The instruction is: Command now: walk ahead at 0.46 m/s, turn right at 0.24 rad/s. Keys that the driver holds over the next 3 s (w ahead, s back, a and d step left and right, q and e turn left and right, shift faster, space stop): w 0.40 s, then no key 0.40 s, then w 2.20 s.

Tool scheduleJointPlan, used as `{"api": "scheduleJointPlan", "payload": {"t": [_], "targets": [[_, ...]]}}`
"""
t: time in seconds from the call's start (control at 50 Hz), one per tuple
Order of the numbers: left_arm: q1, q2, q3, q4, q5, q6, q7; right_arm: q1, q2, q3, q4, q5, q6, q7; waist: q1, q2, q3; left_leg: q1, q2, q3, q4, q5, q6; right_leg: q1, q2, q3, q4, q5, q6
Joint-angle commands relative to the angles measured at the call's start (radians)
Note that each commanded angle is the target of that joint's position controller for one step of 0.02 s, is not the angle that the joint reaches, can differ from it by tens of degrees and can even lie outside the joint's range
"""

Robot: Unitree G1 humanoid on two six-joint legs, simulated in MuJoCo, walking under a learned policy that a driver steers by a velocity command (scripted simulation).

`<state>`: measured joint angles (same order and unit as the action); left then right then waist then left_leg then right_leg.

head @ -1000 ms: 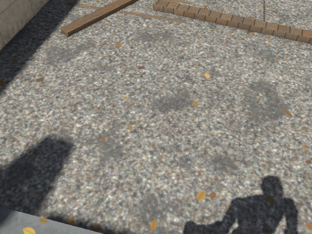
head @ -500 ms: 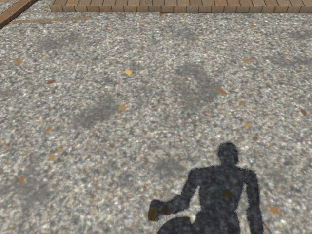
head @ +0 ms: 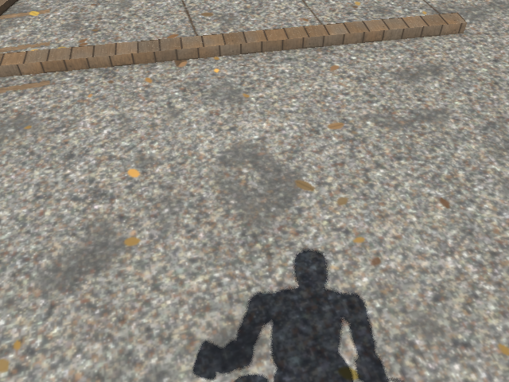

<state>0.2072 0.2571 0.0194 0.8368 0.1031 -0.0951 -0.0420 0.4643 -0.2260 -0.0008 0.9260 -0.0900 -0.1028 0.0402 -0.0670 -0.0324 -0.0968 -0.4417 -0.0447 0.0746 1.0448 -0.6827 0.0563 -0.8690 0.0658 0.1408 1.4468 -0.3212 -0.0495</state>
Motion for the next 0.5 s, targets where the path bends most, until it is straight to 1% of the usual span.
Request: {"api": "scheduleJointPlan", "payload": {"t": [0.02, 0.04, 0.06, 0.08, 0.1, 0.12, 0.14, 0.16, 0.18, 0.2, 0.22, 0.24, 0.26, 0.28, 0.3, 0.32, 0.34, 0.36, 0.38, 0.4, 0.42, 0.44, 0.46, 0.48, 0.5], "targets": [[0.105, -0.032, -0.046, -0.001, 0.060, 0.012, -0.015, -0.209, 0.072, 0.037, -0.113, 0.007, -0.030, -0.024, 0.113, 0.013, 0.124, -0.177, 0.126, -0.311, -0.379, 0.303, 0.195, -0.035, -0.154, -0.011, -0.268, 0.569, 0.033], [0.022, -0.021, -0.043, -0.014, 0.057, 0.012, -0.032, -0.132, 0.036, 0.036, -0.086, 0.011, -0.044, -0.039, 0.082, 0.055, 0.148, -0.240, 0.138, -0.310, -0.365, 0.169, 0.211, 0.032, -0.154, -0.073, -0.311, 0.699, 0.042], [-0.048, 0.003, -0.049, -0.034, 0.024, 0.011, -0.036, -0.086, 0.001, 0.032, -0.085, 0.009, -0.064, -0.055, 0.031, -0.003, 0.124, -0.266, 0.091, -0.206, -0.335, 0.085, 0.164, 0.171, -0.158, -0.114, -0.564, 0.906, 0.040], [-0.114, 0.006, -0.046, -0.046, 0.003, 0.017, -0.032, -0.012, -0.050, 0.029, -0.040, 0.019, -0.067, -0.045, 0.024, 0.046, 0.147, -0.346, 0.088, -0.165, -0.372, 0.040, 0.141, 0.378, -0.129, -0.193, -0.682, 0.844, 0.051], [-0.180, 0.033, -0.041, -0.074, -0.020, 0.025, -0.034, 0.023, -0.105, 0.021, -0.014, 0.013, -0.065, -0.023, 0.012, 0.068, 0.175, -0.372, 0.125, -0.195, -0.389, -0.003, 0.154, 0.481, -0.115, -0.222, -0.694, 0.721, 0.068], [-0.347, 0.016, -0.027, -0.172, -0.197, 0.016, -0.018, 0.034, -0.166, -0.034, -0.011, 0.179, -0.023, -0.070, -0.027, -0.026, 0.191, -0.280, 0.157, -0.274, -0.404, 0.224, 0.128, 0.483, -0.061, -0.169, -0.794, 0.687, 0.051], [-0.383, 0.008, -0.035, -0.187, -0.219, 0.013, -0.020, 0.050, -0.171, -0.031, 0.007, 0.172, 0.002, -0.084, -0.033, 0.017, 0.222, -0.127, 0.175, -0.267, -0.352, 0.295, 0.111, 0.410, -0.056, -0.164, -0.897, 0.621, 0.052], [-0.382, 0.023, -0.026, -0.181, -0.206, 0.008, -0.027, 0.075, -0.134, -0.033, 0.030, 0.154, 0.020, -0.088, -0.049, 0.058, 0.242, 0.020, 0.183, -0.254, -0.284, 0.356, 0.097, 0.344, -0.075, -0.162, -1.003, 0.643, 0.041], [-0.324, 0.030, -0.016, -0.154, -0.185, 0.010, -0.036, 0.092, -0.116, -0.037, 0.042, 0.135, 0.039, -0.086, -0.044, 0.083, 0.222, 0.159, 0.187, -0.247, -0.202, 0.447, 0.083, 0.336, -0.098, -0.150, -1.100, 0.660, 0.023], [-0.173, 0.032, 0.001, -0.100, -0.169, 0.014, -0.040, 0.067, -0.109, -0.042, 0.049, 0.119, 0.048, -0.081, 0.019, 0.119, 0.180, 0.197, 0.184, -0.236, -0.059, 0.533, 0.080, 0.450, -0.121, -0.140, -1.175, 0.694, -0.010], [0.048, 0.069, 0.030, -0.023, -0.146, 0.021, -0.032, 0.065, -0.074, -0.039, 0.055, 0.103, 0.046, -0.069, 0.111, 0.092, 0.086, 0.137, 0.136, -0.189, 0.157, 0.642, 0.077, 0.704, -0.102, -0.169, -1.162, 0.703, -0.038], [0.276, 0.103, 0.049, 0.042, -0.122, 0.030, -0.024, 0.045, -0.035, -0.042, 0.050, 0.101, 0.028, -0.050, 0.215, 0.002, -0.006, -0.123, 0.047, -0.129, 0.526, 0.417, 0.035, 1.048, -0.184, -0.105, -1.057, 0.879, -0.107], [0.347, 0.118, 0.043, 0.073, -0.102, 0.033, -0.018, 0.157, 0.058, -0.020, 0.040, 0.130, 0.006, -0.037, 0.182, -0.140, -0.170, -0.458, 0.011, -0.198, 0.866, -0.131, 0.007, 1.400, -0.367, 0.056, -0.738, 1.091, -0.197], [0.350, 0.137, 0.055, 0.062, -0.118, 0.052, -0.007, 0.148, -0.039, -0.033, -0.015, 0.139, -0.016, -0.034, 0.199, -0.164, -0.270, -0.546, 0.045, -0.269, 0.884, -0.086, 0.001, 1.410, -0.411, 0.187, -0.770, 0.892, -0.257], [0.322, 0.202, 0.078, 0.076, -0.132, 0.062, 0.004, 0.056, -0.052, -0.034, -0.089, 0.167, -0.023, -0.043, 0.181, -0.201, -0.265, -0.700, 0.065, -0.209, 0.923, 0.013, -0.019, 1.371, -0.488, 0.374, -0.951, 0.280, -0.348], [0.176, 0.136, 0.062, 0.036, -0.122, 0.049, 0.023, -0.071, -0.077, -0.046, -0.130, 0.167, -0.025, -0.070, 0.134, -0.021, -0.147, -0.701, 0.128, -0.197, 0.660, 0.312, -0.008, 1.137, -0.481, 0.400, -1.111, -0.042, -0.305], [0.064, 0.080, 0.043, 0.012, -0.107, 0.037, 0.029, -0.115, -0.083, -0.052, -0.131, 0.149, -0.005, -0.092, 0.085, 0.015, -0.055, -0.639, 0.143, -0.175, 0.620, 0.407, -0.022, 0.944, -0.468, 0.422, -1.173, -0.074, -0.289], [-0.014, 0.059, 0.028, 0.008, -0.099, 0.026, 0.028, -0.100, -0.047, -0.054, -0.120, 0.121, 0.021, -0.096, 0.015, 0.063, 0.056, -0.499, 0.174, -0.189, 0.453, 0.486, -0.059, 0.670, -0.424, 0.344, -1.204, 0.069, -0.273], [-0.044, 0.041, 0.026, 0.004, -0.098, 0.023, 0.025, -0.082, -0.041, -0.061, -0.112, 0.100, 0.033, -0.097, -0.013, 0.050, 0.091, -0.403, 0.198, -0.197, 0.333, 0.475, -0.078, 0.548, -0.374, 0.257, -1.210, 0.125, -0.258], [-0.023, 0.044, 0.029, 0.018, -0.092, 0.019, 0.031, -0.086, -0.027, -0.063, -0.115, 0.096, 0.036, -0.096, -0.015, 0.001, 0.107, -0.361, 0.211, -0.194, 0.236, 0.480, -0.094, 0.493, -0.330, 0.181, -1.213, 0.166, -0.244], [-0.004, 0.055, 0.033, 0.024, -0.087, 0.012, 0.042, -0.123, -0.039, -0.069, -0.124, 0.095, 0.033, -0.096, -0.007, -0.013, 0.113, -0.321, 0.207, -0.183, 0.132, 0.518, -0.105, 0.469, -0.292, 0.123, -1.204, 0.303, -0.233], [0.013, 0.064, 0.036, 0.030, -0.094, 0.012, 0.053, -0.161, -0.034, -0.066, -0.141, 0.089, 0.027, -0.091, 0.002, -0.032, 0.102, -0.281, 0.203, -0.170, 0.012, 0.580, -0.109, 0.468, -0.268, 0.059, -1.187, 0.448, -0.219], [0.027, 0.067, 0.039, 0.033, -0.101, 0.014, 0.063, -0.205, -0.013, -0.057, -0.149, 0.084, 0.023, -0.086, 0.020, -0.039, 0.083, -0.240, 0.189, -0.155, -0.116, 0.640, -0.105, 0.487, -0.246, 0.009, -1.165, 0.558, -0.202], [0.041, 0.075, 0.042, 0.039, -0.106, 0.018, 0.069, -0.240, 0.004, -0.050, -0.152, 0.086, 0.019, -0.080, 0.034, -0.037, 0.067, -0.180, 0.163, -0.134, -0.229, 0.709, -0.097, 0.491, -0.223, -0.034, -1.148, 0.630, -0.182], [0.069, 0.087, 0.046, 0.048, -0.112, 0.022, 0.070, -0.279, 0.009, -0.046, -0.157, 0.089, 0.021, -0.076, 0.054, -0.038, 0.051, -0.127, 0.133, -0.112, -0.293, 0.749, -0.095, 0.505, -0.220, -0.048, -1.146, 0.655, -0.172]]}}
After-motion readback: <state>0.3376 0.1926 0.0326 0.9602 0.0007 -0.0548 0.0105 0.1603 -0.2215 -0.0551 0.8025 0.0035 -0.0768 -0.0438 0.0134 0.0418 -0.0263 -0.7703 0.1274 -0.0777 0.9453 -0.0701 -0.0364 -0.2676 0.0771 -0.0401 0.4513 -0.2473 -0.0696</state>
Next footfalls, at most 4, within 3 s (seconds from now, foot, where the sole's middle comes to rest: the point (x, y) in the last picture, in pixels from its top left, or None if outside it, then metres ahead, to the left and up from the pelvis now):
0.24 right None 0.30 -0.12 -0.86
0.64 left None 0.53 0.11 -0.86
0.98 right None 0.45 -0.10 -0.86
1.38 left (194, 348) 0.69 0.16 -0.86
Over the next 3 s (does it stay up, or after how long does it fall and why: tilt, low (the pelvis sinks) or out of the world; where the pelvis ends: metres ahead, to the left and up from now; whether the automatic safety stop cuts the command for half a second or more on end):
stays up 1.44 0.05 -0.09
